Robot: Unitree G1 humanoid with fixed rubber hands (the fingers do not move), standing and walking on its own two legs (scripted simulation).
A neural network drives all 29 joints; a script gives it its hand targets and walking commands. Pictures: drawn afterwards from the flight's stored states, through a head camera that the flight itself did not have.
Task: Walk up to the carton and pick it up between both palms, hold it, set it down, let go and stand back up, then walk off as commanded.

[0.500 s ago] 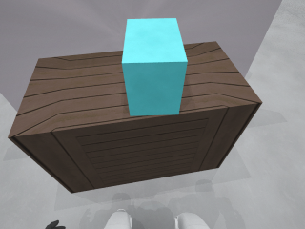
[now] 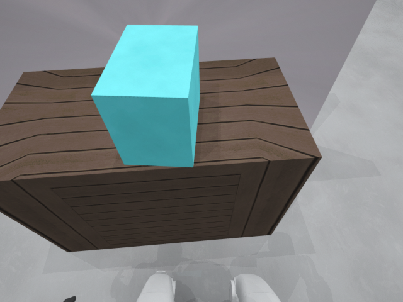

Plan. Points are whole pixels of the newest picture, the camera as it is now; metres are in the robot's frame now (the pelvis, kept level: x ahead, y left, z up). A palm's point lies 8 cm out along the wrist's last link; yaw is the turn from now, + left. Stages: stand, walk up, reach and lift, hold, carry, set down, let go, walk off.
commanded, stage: walk up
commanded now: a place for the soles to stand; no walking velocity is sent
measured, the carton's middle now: (160, 96) +0.58 +0.14 +0.05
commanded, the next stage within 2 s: none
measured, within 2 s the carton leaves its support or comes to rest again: neither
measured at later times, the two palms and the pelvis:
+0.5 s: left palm out of the picture +0.07 +0.25 -0.11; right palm out of the picture +0.13 -0.36 -0.13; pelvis +0.06 -0.07 -0.01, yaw +6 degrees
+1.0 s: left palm out of the picture +0.08 +0.27 -0.09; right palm (371, 291) +0.16 -0.32 -0.11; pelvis +0.04 -0.05 +0.00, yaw +10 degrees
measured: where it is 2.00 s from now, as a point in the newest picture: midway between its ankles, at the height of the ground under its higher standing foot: outside the picture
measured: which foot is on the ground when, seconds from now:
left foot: down 0.00-0.06, up 0.08-0.44, down 0.46-1.00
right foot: up 0.00-0.06, down 0.08-1.00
